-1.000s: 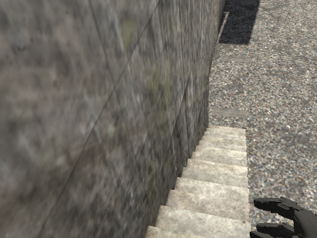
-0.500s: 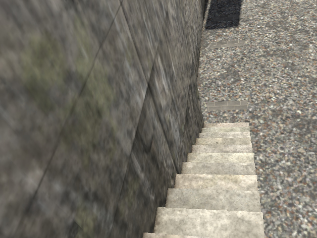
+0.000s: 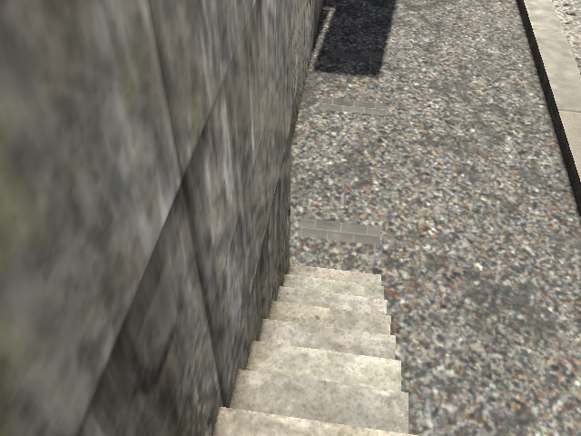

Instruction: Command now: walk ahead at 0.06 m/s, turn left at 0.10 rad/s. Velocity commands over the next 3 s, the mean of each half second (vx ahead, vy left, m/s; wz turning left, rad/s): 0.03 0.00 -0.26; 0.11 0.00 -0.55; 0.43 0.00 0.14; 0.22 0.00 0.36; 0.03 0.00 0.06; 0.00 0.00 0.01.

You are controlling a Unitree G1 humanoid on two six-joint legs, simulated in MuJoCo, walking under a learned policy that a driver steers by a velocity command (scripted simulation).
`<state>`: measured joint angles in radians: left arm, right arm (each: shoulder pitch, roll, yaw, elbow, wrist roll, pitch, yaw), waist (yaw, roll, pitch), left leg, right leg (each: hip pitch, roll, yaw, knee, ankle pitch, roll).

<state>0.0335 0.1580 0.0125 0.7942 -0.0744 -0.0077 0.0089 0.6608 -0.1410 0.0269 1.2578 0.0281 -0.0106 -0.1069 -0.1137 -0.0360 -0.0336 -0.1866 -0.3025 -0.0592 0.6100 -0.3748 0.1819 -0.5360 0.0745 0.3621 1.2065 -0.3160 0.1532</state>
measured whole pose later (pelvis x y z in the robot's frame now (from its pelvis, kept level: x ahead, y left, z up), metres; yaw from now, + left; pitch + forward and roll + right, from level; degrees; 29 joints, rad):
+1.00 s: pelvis +0.59 -0.15 -0.58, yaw -24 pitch +2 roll +1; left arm 0.28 0.26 0.07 0.90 -0.03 0.00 -0.06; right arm 0.29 -0.34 -0.09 0.85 0.07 -0.05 -0.08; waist 0.03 0.07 0.04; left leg -0.64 0.16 -0.11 2.01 -0.80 -0.10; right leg -0.45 0.08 0.17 0.71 -0.30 0.01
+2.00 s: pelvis +1.06 -0.25 -0.91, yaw -4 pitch +1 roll +0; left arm 0.25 0.24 0.07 0.91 0.03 -0.02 -0.02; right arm 0.34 -0.16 -0.01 0.99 0.00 -0.03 -0.10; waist 0.00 -0.09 -0.03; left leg -0.41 -0.07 -0.09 1.64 -0.89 -0.01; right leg -0.30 -0.03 0.03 0.40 0.18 0.01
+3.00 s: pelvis +1.16 -0.32 -0.94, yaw -8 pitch +0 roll -1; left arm 0.31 0.20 0.00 1.01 0.02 0.05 0.00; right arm 0.14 -0.20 0.01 1.15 0.00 0.04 -0.07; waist 0.03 0.01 0.01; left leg -0.21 0.08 -0.12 0.32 -0.11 -0.10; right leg -0.05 0.12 0.00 0.24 -0.19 -0.09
